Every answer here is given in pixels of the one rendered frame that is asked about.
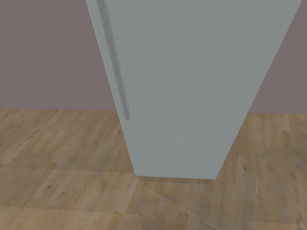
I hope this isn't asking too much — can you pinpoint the fridge door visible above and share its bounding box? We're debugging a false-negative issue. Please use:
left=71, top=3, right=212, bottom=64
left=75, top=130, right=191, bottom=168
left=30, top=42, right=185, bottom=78
left=87, top=0, right=302, bottom=179

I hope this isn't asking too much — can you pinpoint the handle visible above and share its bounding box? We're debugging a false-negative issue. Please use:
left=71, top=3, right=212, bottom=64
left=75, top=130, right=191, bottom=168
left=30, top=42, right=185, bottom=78
left=96, top=0, right=131, bottom=121

